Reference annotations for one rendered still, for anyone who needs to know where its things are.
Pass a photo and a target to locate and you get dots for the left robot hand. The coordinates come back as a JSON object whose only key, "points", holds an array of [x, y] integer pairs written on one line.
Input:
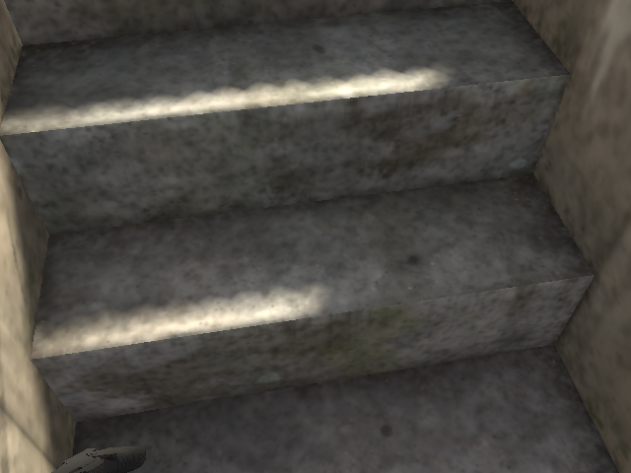
{"points": [[110, 460]]}

